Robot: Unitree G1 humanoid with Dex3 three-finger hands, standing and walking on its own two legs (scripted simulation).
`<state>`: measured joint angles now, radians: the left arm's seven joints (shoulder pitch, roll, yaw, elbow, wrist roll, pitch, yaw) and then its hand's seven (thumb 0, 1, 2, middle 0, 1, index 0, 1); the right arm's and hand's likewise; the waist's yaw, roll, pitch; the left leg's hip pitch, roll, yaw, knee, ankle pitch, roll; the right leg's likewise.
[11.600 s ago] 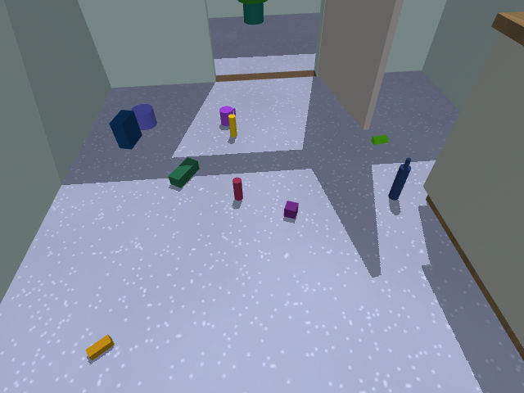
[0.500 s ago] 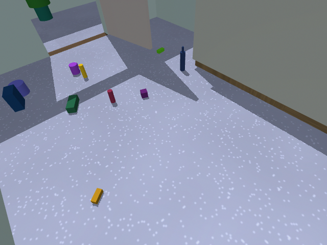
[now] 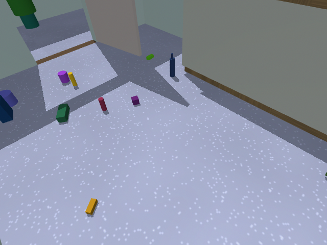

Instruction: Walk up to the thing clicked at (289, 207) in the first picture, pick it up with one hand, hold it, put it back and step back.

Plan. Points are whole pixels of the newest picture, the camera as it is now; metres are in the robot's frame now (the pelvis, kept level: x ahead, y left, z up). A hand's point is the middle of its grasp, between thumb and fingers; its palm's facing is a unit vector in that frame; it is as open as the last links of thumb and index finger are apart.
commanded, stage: stand
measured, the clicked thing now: (135, 100) +1.52 +0.31 -0.75
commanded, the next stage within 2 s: none
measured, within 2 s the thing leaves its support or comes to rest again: neither
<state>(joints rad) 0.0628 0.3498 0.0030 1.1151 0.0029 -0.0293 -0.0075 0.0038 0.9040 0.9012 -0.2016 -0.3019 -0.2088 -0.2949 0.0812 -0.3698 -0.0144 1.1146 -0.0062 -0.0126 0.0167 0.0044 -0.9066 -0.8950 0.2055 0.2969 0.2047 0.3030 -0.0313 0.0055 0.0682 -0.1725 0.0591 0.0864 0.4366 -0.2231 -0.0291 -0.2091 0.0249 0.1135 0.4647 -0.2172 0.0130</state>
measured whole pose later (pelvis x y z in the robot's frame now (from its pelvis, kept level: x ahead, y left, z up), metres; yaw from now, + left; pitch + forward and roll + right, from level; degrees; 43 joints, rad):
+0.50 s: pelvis +0.00 +0.01 +0.01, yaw +2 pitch -2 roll +0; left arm 0.09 0.35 0.01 1.15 0.01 -0.02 -0.01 0.00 0.90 0.90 -0.20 -0.30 -0.21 -0.29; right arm 0.07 -0.34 -0.02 1.15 -0.01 -0.01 0.02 0.00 -0.91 -0.89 0.21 0.30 0.20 0.30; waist -0.01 -0.01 0.06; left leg -0.14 0.04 0.06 0.34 -0.17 -0.02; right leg -0.15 0.00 0.09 0.35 -0.16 0.02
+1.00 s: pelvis +0.00 +0.00 +0.01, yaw +2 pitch -2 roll +0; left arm 0.10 0.35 0.00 1.13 0.01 -0.01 -0.01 0.00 0.91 0.90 -0.20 -0.30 -0.21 -0.29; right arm 0.08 -0.35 -0.02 1.14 -0.01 0.00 0.02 0.00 -0.91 -0.89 0.21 0.30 0.20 0.30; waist -0.01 0.00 0.06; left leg -0.12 0.04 0.05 0.33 -0.17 -0.02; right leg -0.14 0.00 0.08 0.35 -0.17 0.02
